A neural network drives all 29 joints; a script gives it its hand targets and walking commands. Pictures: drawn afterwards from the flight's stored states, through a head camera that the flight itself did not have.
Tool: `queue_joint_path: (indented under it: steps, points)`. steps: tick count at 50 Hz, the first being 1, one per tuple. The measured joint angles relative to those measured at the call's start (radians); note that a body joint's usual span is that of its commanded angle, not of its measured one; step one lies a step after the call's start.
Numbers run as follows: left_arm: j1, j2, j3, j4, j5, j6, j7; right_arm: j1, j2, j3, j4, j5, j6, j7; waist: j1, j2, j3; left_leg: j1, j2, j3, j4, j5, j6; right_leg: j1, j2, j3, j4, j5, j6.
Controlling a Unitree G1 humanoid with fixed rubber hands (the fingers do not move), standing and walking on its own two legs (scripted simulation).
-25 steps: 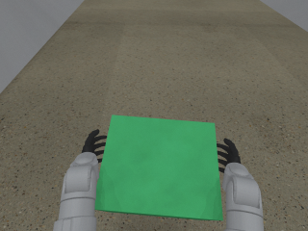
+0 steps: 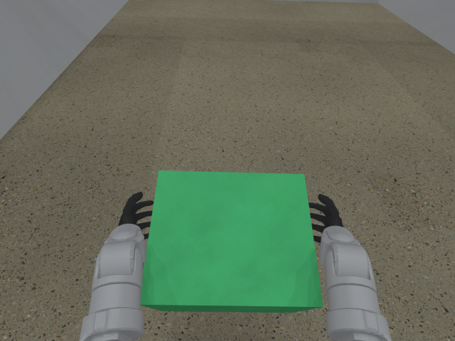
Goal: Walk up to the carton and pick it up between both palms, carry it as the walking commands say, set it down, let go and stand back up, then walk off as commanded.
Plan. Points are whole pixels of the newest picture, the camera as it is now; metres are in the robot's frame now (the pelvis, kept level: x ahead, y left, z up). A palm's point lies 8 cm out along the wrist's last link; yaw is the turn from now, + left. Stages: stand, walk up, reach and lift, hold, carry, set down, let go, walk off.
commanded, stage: hold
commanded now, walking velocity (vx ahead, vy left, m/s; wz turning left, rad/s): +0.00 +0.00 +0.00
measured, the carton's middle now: (229, 246) +0.32 +0.01 -0.05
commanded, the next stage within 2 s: set down in 0.46 s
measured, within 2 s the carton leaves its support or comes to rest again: neither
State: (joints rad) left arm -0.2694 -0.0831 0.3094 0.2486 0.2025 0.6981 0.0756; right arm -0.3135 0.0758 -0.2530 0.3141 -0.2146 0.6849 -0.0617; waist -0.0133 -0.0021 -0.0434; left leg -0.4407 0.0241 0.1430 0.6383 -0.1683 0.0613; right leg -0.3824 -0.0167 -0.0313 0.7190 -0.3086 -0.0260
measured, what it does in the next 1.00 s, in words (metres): stands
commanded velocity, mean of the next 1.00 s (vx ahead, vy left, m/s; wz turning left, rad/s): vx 0.00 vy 0.00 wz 0.00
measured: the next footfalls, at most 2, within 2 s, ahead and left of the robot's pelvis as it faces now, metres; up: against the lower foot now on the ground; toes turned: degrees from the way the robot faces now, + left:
none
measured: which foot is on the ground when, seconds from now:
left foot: down 0.00-1.00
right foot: down 0.00-1.00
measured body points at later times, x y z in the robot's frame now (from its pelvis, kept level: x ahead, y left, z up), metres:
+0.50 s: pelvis +0.03 +0.04 +0.02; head +0.02 +0.06 +0.46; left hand +0.34 +0.22 +0.04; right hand +0.34 -0.16 +0.04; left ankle +0.11 +0.09 -0.71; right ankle +0.05 -0.12 -0.71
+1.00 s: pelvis +0.03 +0.01 +0.01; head +0.00 +0.01 +0.46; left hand +0.33 +0.19 +0.02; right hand +0.36 -0.19 +0.03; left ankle +0.11 +0.09 -0.71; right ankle +0.05 -0.12 -0.71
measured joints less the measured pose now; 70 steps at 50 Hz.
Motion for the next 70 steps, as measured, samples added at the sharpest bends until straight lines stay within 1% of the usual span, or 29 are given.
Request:
queue_joint_path:
  steps: [4,6,13,19,23,27,30,33,35,39,42,45,47,49,50,52,53,55,57,59,64,67,70]
  points:
    - [-0.026,0.001,0.003,0.023,0.0,-0.025,0.027,-0.094,-0.032,0.0,0.093,-0.003,-0.026,0.009,0.0,0.0,0.0,0.001,-0.001,0.0,0.0,-0.005,0.002,0.008,0.0,0.0,-0.013,0.003,0.0]
    - [-0.037,0.002,0.003,0.023,0.0,-0.026,0.036,-0.119,-0.04,0.0,0.116,-0.004,-0.035,0.011,-0.001,-0.001,0.0,0.007,-0.001,0.0,-0.001,-0.009,0.003,0.017,0.001,0.0,-0.024,0.005,0.0]
    - [-0.047,0.002,0.005,0.025,0.0,-0.015,0.038,-0.1,-0.043,0.0,0.138,-0.004,-0.071,0.02,-0.001,-0.004,0.0,0.055,-0.006,-0.001,-0.041,-0.014,0.013,0.082,0.001,0.0,-0.098,0.02,0.0]
    - [-0.047,-0.009,0.005,0.028,0.001,0.004,0.043,-0.05,-0.043,0.0,0.133,-0.004,-0.089,0.027,-0.001,-0.004,0.0,0.059,-0.009,-0.001,-0.065,-0.013,0.02,0.099,0.001,0.0,-0.151,0.041,0.0]
    - [-0.043,-0.029,0.002,0.012,0.001,0.018,0.05,0.01,-0.043,0.0,0.092,0.008,-0.096,0.028,-0.001,-0.004,0.0,0.06,-0.011,-0.001,-0.078,-0.012,0.025,0.108,0.001,0.0,-0.18,0.053,0.0]
    - [-0.024,-0.048,-0.006,-0.028,0.001,0.018,0.053,0.048,-0.043,0.0,0.04,0.025,-0.097,0.029,-0.004,-0.004,0.0,0.06,-0.012,-0.001,-0.081,-0.011,0.031,0.112,0.001,0.001,-0.193,0.059,0.0]
    - [-0.019,-0.05,-0.012,-0.033,0.001,0.013,0.053,0.05,-0.043,-0.007,0.033,0.023,-0.097,0.039,-0.004,-0.004,0.0,0.06,-0.012,-0.001,-0.081,-0.01,0.034,0.112,0.002,0.001,-0.193,0.06,0.0]
    - [-0.019,-0.055,-0.012,-0.006,0.007,-0.016,0.053,0.035,-0.043,-0.032,0.053,0.014,-0.104,0.052,-0.004,-0.004,0.0,0.061,-0.012,-0.002,-0.081,-0.008,0.032,0.112,0.002,0.001,-0.191,0.06,0.0]
    - [-0.019,-0.06,-0.012,0.032,0.016,-0.04,0.055,0.007,-0.044,-0.068,0.098,-0.012,-0.113,0.076,-0.004,-0.004,0.0,0.064,-0.012,-0.002,-0.081,-0.008,0.027,0.112,0.002,0.002,-0.186,0.06,0.0]
    - [-0.019,-0.063,-0.007,0.134,0.026,-0.091,0.058,-0.046,-0.06,-0.115,0.205,-0.062,-0.133,0.105,-0.004,-0.004,0.001,0.07,-0.012,-0.003,-0.081,-0.008,0.019,0.112,0.002,0.003,-0.174,0.055,0.0]
    - [-0.019,-0.063,0.0,0.188,0.026,-0.118,0.058,-0.065,-0.073,-0.12,0.251,-0.079,-0.149,0.11,-0.002,-0.004,0.004,0.076,-0.012,-0.003,-0.081,-0.008,0.014,0.112,0.002,0.003,-0.16,0.048,0.0]
    - [-0.021,-0.059,0.007,0.208,0.026,-0.145,0.058,-0.079,-0.077,-0.121,0.288,-0.082,-0.184,0.109,0.004,-0.004,0.004,0.083,-0.012,-0.004,-0.081,-0.008,0.011,0.111,0.002,0.004,-0.145,0.037,0.0]
    - [-0.033,-0.059,0.022,0.219,0.027,-0.161,0.058,-0.086,-0.077,-0.122,0.304,-0.082,-0.208,0.109,0.012,-0.004,0.004,0.084,-0.012,-0.004,-0.081,-0.008,0.007,0.107,0.002,0.004,-0.133,0.029,0.0]
    - [-0.055,-0.049,0.039,0.243,0.026,-0.173,0.058,-0.098,-0.077,-0.127,0.327,-0.084,-0.227,0.122,0.023,-0.004,0.005,0.084,-0.012,-0.005,-0.081,-0.008,0.006,0.101,0.002,0.004,-0.121,0.021,0.0]
    - [-0.071,-0.04,0.053,0.264,0.027,-0.181,0.054,-0.109,-0.077,-0.132,0.344,-0.09,-0.235,0.139,0.027,-0.004,0.008,0.084,-0.012,-0.005,-0.081,-0.008,0.006,0.099,0.002,0.004,-0.116,0.018,0.0]
    - [-0.094,-0.011,0.068,0.298,0.027,-0.189,0.028,-0.123,-0.077,-0.138,0.36,-0.103,-0.239,0.18,0.03,-0.004,0.018,0.084,-0.012,-0.006,-0.081,-0.008,0.005,0.094,0.003,0.004,-0.106,0.011,0.0]
    - [-0.103,0.005,0.069,0.316,0.026,-0.197,0.012,-0.125,-0.076,-0.138,0.36,-0.104,-0.24,0.191,0.031,-0.004,0.025,0.084,-0.012,-0.006,-0.081,-0.008,0.004,0.093,0.003,0.004,-0.103,0.008,0.001]
    - [-0.112,0.029,0.069,0.334,0.027,-0.208,-0.03,-0.125,-0.073,-0.139,0.36,-0.104,-0.245,0.196,0.036,-0.004,0.041,0.084,-0.012,-0.007,-0.081,-0.01,-0.001,0.091,0.003,0.004,-0.099,0.002,0.003]
    - [-0.116,0.046,0.069,0.341,0.027,-0.213,-0.069,-0.124,-0.068,-0.139,0.36,-0.105,-0.25,0.186,0.038,-0.004,0.055,0.077,-0.012,-0.007,-0.081,-0.013,-0.003,0.083,0.003,0.004,-0.097,-0.002,0.005]
    - [-0.117,0.051,0.069,0.343,0.027,-0.22,-0.089,-0.122,-0.065,-0.139,0.36,-0.105,-0.256,0.173,0.038,-0.004,0.062,0.057,-0.012,-0.007,-0.081,-0.014,-0.004,0.063,0.003,0.004,-0.096,-0.003,0.005]
    - [-0.117,0.048,0.069,0.343,0.027,-0.251,-0.113,-0.111,-0.064,-0.139,0.36,-0.105,-0.282,0.141,0.038,-0.004,0.073,-0.014,-0.012,-0.008,-0.08,-0.015,-0.005,-0.009,0.003,0.004,-0.094,-0.004,0.005]
    - [-0.117,0.046,0.069,0.348,0.027,-0.297,-0.117,-0.099,-0.058,-0.139,0.344,-0.096,-0.314,0.125,0.038,-0.004,0.075,-0.072,-0.012,-0.008,-0.075,-0.014,-0.004,-0.066,0.002,0.004,-0.089,-0.002,0.005]
    - [-0.117,0.038,0.069,0.336,0.027,-0.359,-0.117,-0.082,-0.052,-0.139,0.309,-0.06,-0.362,0.109,0.04,-0.004,0.075,-0.139,-0.012,-0.01,-0.061,-0.013,-0.004,-0.134,0.002,0.004,-0.072,-0.003,0.005]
